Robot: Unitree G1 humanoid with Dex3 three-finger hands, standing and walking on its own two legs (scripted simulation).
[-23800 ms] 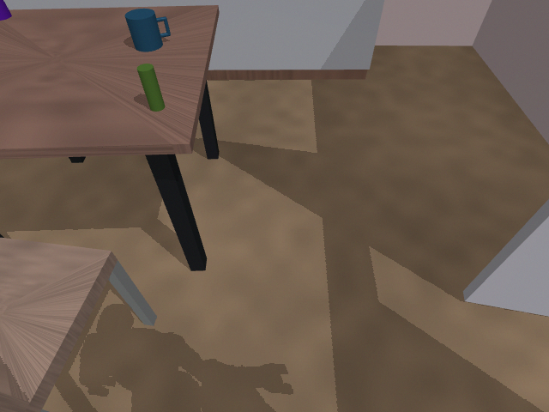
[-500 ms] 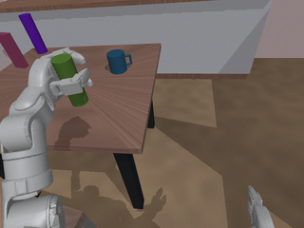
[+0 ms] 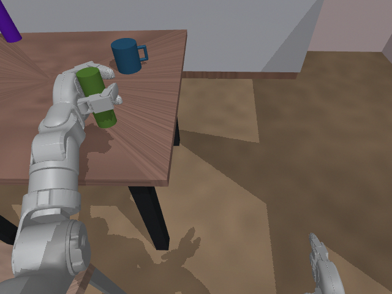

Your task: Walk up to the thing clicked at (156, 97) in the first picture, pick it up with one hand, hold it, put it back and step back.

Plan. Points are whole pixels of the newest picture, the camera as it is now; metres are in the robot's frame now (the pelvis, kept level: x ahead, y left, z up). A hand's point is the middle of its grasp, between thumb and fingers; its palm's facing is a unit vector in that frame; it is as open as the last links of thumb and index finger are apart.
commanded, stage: crouch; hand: left
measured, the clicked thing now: (98, 99) +0.44 +0.18 +0.20
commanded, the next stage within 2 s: lower in 0.94 s
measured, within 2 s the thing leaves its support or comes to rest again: neither
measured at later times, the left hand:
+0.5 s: hand (116, 92) +0.50 +0.17 +0.17, palm faces +0.09 -1.00 +0.01, open 5.0 cm
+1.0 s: hand (120, 92) +0.53 +0.17 +0.15, palm faces +0.08 -1.00 +0.01, open 5.1 cm
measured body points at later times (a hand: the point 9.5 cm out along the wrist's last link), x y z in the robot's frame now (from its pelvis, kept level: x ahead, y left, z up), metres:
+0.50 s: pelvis +0.01 +0.00 -0.01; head +0.06 +0.00 +0.44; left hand +0.49 +0.22 +0.17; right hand +0.16 -0.26 -0.08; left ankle +0.02 +0.13 -0.73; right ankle +0.02 -0.14 -0.73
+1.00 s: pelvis +0.02 +0.01 -0.01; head +0.09 +0.01 +0.43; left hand +0.52 +0.22 +0.15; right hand +0.17 -0.26 -0.08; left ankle +0.02 +0.13 -0.73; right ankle +0.02 -0.14 -0.73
